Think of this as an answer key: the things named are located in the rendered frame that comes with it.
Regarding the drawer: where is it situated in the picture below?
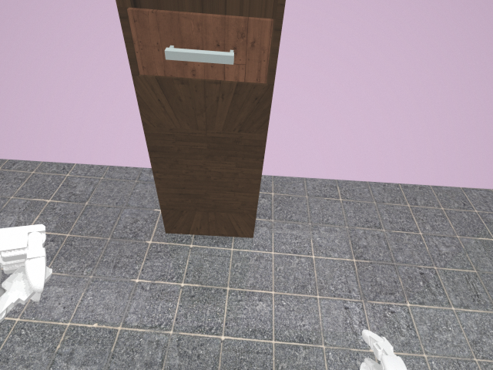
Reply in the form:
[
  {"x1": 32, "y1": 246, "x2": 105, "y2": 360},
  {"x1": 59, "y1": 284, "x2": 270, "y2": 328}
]
[{"x1": 127, "y1": 8, "x2": 273, "y2": 83}]

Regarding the handle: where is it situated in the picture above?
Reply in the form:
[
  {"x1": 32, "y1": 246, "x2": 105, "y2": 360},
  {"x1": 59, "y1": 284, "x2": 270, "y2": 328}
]
[{"x1": 165, "y1": 45, "x2": 234, "y2": 65}]

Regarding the cabinet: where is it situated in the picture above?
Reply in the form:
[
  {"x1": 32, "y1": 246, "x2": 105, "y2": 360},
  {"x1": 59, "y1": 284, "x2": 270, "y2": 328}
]
[{"x1": 116, "y1": 0, "x2": 286, "y2": 238}]

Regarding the robot left hand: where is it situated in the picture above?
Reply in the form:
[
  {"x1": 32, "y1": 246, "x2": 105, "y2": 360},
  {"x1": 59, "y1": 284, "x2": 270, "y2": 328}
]
[{"x1": 0, "y1": 224, "x2": 52, "y2": 322}]

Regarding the robot right hand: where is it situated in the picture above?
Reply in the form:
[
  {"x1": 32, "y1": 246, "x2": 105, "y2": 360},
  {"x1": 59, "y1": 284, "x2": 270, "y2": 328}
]
[{"x1": 360, "y1": 329, "x2": 407, "y2": 370}]

